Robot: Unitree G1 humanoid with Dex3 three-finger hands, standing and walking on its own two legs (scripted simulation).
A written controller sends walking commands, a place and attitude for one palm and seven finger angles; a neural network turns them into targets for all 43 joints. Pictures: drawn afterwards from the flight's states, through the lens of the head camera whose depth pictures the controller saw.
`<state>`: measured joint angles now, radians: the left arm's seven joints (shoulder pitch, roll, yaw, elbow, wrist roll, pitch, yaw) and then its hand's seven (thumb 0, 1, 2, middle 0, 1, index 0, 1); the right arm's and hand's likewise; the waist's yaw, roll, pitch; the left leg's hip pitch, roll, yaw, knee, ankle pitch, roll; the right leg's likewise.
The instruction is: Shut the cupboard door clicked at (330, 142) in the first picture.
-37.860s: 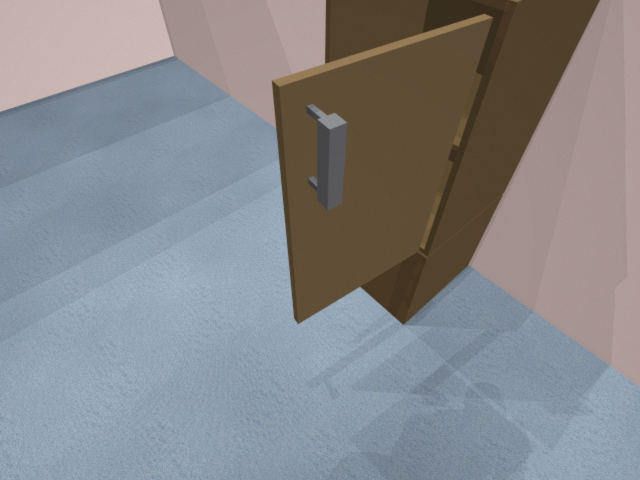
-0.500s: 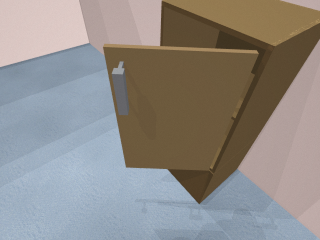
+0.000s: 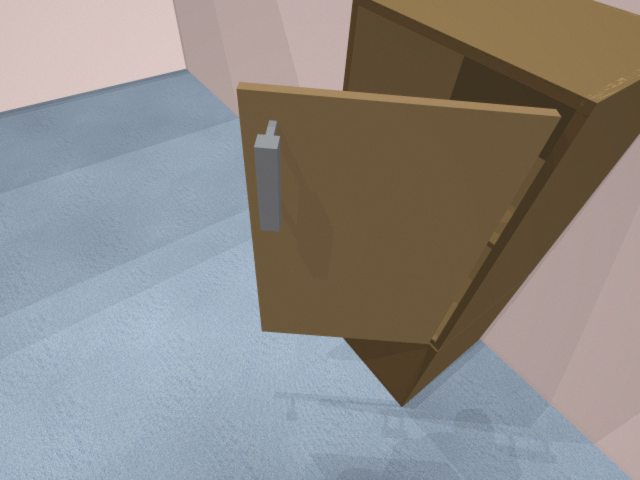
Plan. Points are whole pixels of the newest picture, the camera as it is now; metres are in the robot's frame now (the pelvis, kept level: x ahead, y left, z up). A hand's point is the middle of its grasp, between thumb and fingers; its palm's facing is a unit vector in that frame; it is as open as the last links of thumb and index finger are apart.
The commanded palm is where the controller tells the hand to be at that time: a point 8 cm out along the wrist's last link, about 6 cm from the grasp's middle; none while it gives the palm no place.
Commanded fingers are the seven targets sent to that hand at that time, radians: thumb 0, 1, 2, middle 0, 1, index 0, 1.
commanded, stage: come to a stop and stand still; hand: left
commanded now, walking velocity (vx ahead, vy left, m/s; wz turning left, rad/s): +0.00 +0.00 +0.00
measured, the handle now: (271, 176) +0.46 +0.11 +0.14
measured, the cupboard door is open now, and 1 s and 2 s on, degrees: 50 50 50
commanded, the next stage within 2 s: look again from close up in 0.04 s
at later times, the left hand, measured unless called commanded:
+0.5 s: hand out of the picture -0.01 +0.14 -0.18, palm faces +0.02 -0.99 -0.14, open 7.3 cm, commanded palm none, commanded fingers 0.00 0.90 0.90 -0.20 -0.30 -0.20 -0.30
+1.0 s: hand out of the picture -0.02 +0.12 -0.18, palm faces +0.02 -0.99 -0.13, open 7.3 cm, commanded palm none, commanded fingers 0.00 0.90 0.90 -0.20 -0.30 -0.20 -0.30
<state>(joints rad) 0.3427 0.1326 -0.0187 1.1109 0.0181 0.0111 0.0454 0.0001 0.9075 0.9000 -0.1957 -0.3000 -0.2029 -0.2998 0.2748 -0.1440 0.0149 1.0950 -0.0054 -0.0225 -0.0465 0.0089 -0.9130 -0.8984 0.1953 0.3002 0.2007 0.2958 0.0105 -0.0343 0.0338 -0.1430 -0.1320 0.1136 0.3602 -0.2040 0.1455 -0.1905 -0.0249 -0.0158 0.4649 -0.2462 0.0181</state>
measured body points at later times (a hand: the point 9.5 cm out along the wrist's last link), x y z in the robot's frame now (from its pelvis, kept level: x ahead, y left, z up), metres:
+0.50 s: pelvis +0.00 -0.01 +0.00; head +0.01 +0.01 +0.45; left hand -0.01 +0.19 -0.17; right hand -0.02 -0.22 -0.15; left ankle +0.00 +0.01 -0.74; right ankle +0.00 -0.14 -0.74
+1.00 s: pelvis +0.01 -0.03 +0.00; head +0.02 -0.01 +0.45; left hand -0.02 +0.18 -0.17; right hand -0.01 -0.23 -0.15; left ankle +0.00 +0.01 -0.74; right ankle +0.00 -0.14 -0.73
